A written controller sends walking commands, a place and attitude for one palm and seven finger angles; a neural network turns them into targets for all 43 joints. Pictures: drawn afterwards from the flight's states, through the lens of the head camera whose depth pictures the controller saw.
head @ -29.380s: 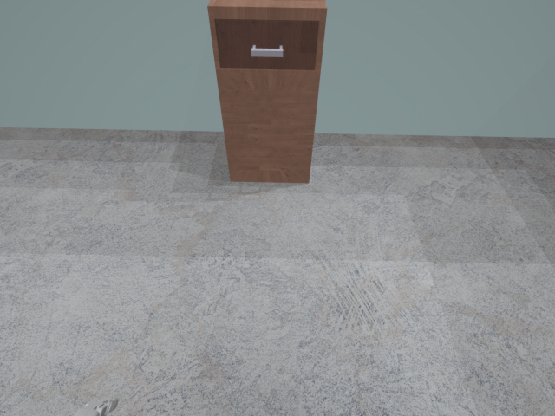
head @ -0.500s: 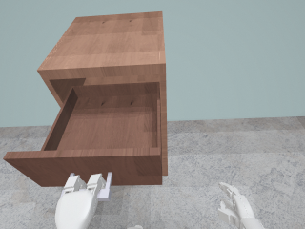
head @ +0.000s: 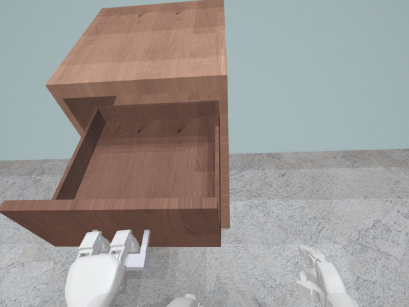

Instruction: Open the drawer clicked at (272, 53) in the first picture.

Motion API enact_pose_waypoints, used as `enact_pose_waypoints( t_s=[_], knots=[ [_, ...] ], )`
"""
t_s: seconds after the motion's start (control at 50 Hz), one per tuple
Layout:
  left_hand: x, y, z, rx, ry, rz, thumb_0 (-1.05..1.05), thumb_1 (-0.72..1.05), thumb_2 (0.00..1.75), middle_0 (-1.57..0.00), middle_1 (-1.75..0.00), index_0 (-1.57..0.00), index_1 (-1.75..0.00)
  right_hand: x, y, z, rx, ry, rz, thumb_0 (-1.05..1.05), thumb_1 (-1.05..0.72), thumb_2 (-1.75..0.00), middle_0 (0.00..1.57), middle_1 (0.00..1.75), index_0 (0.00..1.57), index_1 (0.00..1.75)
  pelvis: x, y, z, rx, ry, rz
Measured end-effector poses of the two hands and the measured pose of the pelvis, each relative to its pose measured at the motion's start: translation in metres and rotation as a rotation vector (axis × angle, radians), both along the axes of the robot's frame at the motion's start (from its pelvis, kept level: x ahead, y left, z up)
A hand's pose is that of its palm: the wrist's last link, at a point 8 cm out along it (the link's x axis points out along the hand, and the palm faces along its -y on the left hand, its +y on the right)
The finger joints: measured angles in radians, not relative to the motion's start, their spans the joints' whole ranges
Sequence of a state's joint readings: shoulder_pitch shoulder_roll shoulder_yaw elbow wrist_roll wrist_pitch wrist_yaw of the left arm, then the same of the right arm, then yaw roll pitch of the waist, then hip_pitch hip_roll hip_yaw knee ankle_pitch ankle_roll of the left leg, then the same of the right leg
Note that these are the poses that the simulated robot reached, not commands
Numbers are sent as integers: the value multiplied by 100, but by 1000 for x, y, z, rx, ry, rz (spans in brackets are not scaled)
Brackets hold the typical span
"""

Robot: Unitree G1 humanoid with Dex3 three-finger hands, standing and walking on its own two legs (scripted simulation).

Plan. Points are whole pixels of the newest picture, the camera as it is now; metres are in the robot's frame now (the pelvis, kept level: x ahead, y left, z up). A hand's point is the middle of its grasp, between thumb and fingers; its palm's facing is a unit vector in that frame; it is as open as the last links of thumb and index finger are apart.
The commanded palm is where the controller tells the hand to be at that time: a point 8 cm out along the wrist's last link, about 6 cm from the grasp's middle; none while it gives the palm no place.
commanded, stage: open the thumb to release the handle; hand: left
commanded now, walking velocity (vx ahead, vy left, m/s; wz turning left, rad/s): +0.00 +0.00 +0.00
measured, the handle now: (117, 249) +0.22 +0.19 +0.02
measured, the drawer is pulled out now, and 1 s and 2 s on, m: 0.30 0.30 0.30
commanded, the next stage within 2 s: lift the hand off the handle in 0.36 s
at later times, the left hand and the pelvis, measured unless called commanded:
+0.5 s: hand (114, 286) +0.16 +0.19 +0.00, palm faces +0.02 -0.14 -0.99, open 13.4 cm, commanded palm +0.14 +0.18 +0.05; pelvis -0.02 +0.00 +0.01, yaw +0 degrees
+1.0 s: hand (108, 275) +0.17 +0.19 +0.03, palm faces +0.07 -0.15 -0.99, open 13.8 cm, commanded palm +0.14 +0.18 +0.09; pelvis -0.02 +0.00 +0.02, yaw +0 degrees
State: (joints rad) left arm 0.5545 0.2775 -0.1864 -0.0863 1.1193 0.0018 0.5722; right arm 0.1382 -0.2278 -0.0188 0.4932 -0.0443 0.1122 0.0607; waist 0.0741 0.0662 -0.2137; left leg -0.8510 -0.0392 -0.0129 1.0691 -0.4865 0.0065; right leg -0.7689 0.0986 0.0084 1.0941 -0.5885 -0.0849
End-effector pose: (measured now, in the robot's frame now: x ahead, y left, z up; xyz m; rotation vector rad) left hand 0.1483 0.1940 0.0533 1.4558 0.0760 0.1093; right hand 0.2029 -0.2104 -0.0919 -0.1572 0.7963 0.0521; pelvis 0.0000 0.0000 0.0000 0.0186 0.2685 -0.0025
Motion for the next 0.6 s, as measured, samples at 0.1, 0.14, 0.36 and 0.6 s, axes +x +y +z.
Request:
enact_pose_waypoints(
  t_s=[0.1,0.14,0.36,0.6],
  knots=[
    [1,-4,3,-52,8,61,1,52,73,-34,-131,-39,-131,-2,5,4,22,3,-9,2,-91,-90,19,30,20,30,0,-1,5,2,-18,4],
    [0,-5,4,-51,14,65,1,42,69,-34,-130,-39,-130,-3,6,9,25,-2,-8,2,-91,-90,19,30,20,30,-1,-2,8,5,-24,2],
    [-6,-3,4,-34,26,34,0,-23,42,-30,-124,-34,-123,-9,-4,25,0,-46,-17,1,-91,-90,20,30,20,30,-11,-3,11,-5,-53,4],
    [-8,-4,2,-30,1,45,0,-47,31,-29,-121,-32,-121,-25,-5,16,-10,-9,-27,2,-91,-90,19,30,20,30,-19,-1,9,-8,-57,9]
  ],
)
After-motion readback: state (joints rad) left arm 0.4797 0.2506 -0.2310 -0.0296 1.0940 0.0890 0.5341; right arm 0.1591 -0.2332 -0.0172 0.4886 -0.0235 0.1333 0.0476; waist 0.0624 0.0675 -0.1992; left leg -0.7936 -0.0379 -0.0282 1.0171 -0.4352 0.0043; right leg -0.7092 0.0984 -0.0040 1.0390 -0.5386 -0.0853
